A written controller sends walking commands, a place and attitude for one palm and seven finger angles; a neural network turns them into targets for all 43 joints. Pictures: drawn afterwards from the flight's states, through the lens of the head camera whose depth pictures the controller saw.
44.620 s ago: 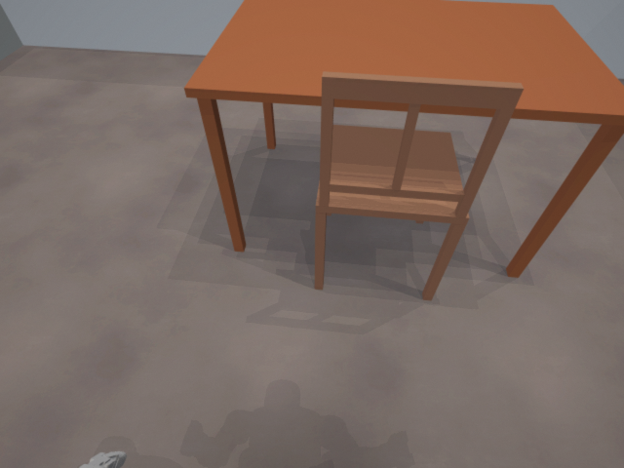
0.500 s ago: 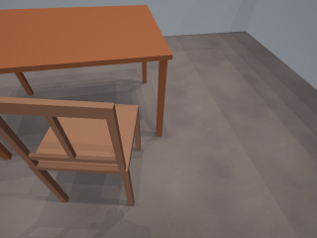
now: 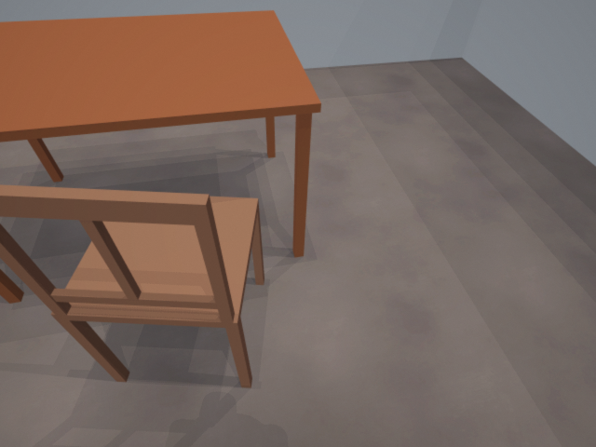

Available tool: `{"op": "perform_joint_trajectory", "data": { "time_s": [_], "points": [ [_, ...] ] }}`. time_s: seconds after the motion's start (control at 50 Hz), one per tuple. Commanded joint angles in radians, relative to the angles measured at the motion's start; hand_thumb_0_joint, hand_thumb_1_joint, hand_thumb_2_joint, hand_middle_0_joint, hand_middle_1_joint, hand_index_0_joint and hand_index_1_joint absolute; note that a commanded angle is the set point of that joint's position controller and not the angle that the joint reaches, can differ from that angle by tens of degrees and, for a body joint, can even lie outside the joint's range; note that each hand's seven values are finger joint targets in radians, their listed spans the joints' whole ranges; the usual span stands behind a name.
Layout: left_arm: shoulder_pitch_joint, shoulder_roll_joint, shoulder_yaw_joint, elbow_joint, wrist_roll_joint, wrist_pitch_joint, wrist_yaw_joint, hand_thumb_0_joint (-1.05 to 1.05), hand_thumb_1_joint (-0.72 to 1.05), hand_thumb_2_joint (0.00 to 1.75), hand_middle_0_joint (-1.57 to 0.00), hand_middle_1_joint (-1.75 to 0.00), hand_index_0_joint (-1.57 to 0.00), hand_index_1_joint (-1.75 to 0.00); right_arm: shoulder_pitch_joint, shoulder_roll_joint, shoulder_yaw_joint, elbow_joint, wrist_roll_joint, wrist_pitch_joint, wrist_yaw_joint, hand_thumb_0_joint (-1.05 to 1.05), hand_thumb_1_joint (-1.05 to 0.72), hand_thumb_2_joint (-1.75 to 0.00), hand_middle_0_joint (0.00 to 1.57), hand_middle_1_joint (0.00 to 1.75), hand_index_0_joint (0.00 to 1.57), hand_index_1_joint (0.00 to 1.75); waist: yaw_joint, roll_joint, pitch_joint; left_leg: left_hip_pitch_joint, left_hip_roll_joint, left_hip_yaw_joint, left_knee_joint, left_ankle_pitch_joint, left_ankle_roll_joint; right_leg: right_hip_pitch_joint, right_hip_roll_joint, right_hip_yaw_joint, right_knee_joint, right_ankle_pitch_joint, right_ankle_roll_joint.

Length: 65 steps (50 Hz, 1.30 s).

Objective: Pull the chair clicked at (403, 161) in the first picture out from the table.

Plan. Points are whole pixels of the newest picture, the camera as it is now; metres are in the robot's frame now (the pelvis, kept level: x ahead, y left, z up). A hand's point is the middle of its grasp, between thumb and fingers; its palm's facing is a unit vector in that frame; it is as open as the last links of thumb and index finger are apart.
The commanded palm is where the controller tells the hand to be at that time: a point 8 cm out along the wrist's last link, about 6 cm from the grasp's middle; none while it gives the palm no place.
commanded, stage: look again from close up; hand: left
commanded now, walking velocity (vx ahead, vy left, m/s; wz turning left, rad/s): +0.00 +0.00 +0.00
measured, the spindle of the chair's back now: (114, 260) +0.46 +0.39 -0.11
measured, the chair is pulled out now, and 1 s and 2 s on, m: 0.30 0.30 0.30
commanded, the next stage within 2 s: none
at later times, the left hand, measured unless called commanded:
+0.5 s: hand out of the picture -0.02 +0.14 -0.18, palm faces +0.03 -0.99 -0.17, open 7.4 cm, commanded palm none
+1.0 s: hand out of the picture -0.01 +0.14 -0.17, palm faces +0.02 -0.98 -0.18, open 7.4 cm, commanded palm none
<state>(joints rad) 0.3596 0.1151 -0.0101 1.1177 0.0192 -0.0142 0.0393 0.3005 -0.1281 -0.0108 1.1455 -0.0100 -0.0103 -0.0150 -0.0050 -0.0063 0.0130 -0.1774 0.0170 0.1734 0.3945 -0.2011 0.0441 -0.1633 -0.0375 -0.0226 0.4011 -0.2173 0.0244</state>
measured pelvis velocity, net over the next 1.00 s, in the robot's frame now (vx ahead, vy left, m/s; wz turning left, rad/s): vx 0.01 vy -0.02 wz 0.00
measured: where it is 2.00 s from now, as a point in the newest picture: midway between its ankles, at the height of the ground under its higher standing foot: outside the picture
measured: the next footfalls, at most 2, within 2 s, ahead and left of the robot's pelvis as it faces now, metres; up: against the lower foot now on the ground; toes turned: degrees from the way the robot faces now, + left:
none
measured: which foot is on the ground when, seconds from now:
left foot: down 0.00-1.00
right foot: down 0.00-1.00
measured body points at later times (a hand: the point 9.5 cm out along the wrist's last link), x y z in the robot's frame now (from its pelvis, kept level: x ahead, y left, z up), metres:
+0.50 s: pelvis +0.00 -0.01 +0.00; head +0.01 -0.01 +0.45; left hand -0.02 +0.20 -0.16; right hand -0.01 -0.23 -0.16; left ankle +0.01 +0.09 -0.74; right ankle +0.00 -0.13 -0.74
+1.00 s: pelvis +0.01 -0.02 +0.00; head +0.01 -0.03 +0.45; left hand -0.01 +0.19 -0.16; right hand +0.00 -0.25 -0.16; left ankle +0.01 +0.09 -0.74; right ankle +0.00 -0.13 -0.74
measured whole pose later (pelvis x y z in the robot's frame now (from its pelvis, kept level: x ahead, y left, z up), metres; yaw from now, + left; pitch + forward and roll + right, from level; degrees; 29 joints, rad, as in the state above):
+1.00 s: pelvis +0.01 -0.02 +0.00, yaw +0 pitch -1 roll +0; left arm 0.33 0.14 0.00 1.12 0.02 -0.02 0.03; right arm 0.28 -0.15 -0.01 1.14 -0.01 -0.01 -0.02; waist -0.01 0.01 0.02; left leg -0.16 0.05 0.16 0.38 -0.20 0.01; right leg -0.15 0.00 -0.03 0.39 -0.22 -0.01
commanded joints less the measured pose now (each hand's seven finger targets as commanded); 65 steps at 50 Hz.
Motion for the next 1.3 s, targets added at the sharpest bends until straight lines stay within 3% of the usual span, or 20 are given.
{"op": "perform_joint_trajectory", "data": {
  "time_s": [0.0,0.66,0.82,0.96,1.12,1.28],
  "points": [
    [0.092,0.083,0.017,-0.017,0.004,-0.011,0.009,0.00,0.90,0.90,-0.20,-0.30,-0.20,-0.30,0.070,-0.100,-0.018,-0.019,0.002,-0.013,-0.010,0.00,-0.90,-0.90,0.20,0.30,0.20,0.30,-0.002,-0.006,0.081,0.002,0.120,-0.153,-0.119,-0.048,-0.022,-0.097,-0.061,0.070,-0.074,0.057,-0.038],
    [0.064,0.109,0.025,-0.019,0.003,-0.016,0.005,0.00,0.90,0.90,-0.20,-0.30,-0.20,-0.30,0.058,-0.112,-0.018,-0.021,0.001,-0.014,-0.012,0.00,-0.90,-0.90,0.20,0.30,0.20,0.30,-0.003,-0.005,0.075,0.025,0.122,-0.139,-0.097,0.009,-0.027,-0.098,-0.059,0.086,-0.091,0.074,-0.050],
    [0.056,0.118,0.028,-0.020,0.002,-0.020,0.003,0.00,0.90,0.90,-0.20,-0.30,-0.20,-0.30,0.049,-0.124,-0.017,-0.023,-0.001,-0.017,-0.014,0.00,-0.90,-0.90,0.20,0.30,0.20,0.30,-0.003,-0.001,0.043,0.051,0.123,-0.135,-0.086,0.052,-0.027,-0.081,-0.061,0.091,-0.091,0.110,-0.053],
    [0.044,0.129,0.028,-0.021,0.002,-0.019,0.002,0.00,0.90,0.90,-0.20,-0.30,-0.20,-0.30,0.040,-0.129,-0.017,-0.023,-0.001,-0.012,-0.013,0.00,-0.90,-0.90,0.20,0.30,0.20,0.30,-0.003,-0.003,0.077,0.038,0.125,-0.134,-0.093,0.028,-0.031,-0.093,-0.061,0.094,-0.105,0.086,-0.054],
    [0.033,0.141,0.031,-0.024,0.001,-0.023,0.000,0.00,0.90,0.90,-0.20,-0.30,-0.20,-0.30,0.030,-0.142,-0.018,-0.024,-0.002,-0.015,-0.013,0.00,-0.90,-0.90,0.20,0.30,0.20,0.30,-0.003,-0.001,0.034,0.061,0.125,-0.131,-0.083,0.066,-0.031,-0.065,-0.065,0.096,-0.105,0.132,-0.057],
    [0.025,0.145,0.030,-0.020,0.001,-0.020,0.000,0.00,0.90,0.90,-0.20,-0.30,-0.20,-0.30,0.025,-0.146,-0.014,-0.025,-0.002,-0.013,-0.014,0.00,-0.90,-0.90,0.20,0.30,0.20,0.30,-0.002,-0.002,0.063,0.048,0.126,-0.135,-0.097,0.051,-0.032,-0.071,-0.064,0.093,-0.115,0.108,-0.056]
  ]
}}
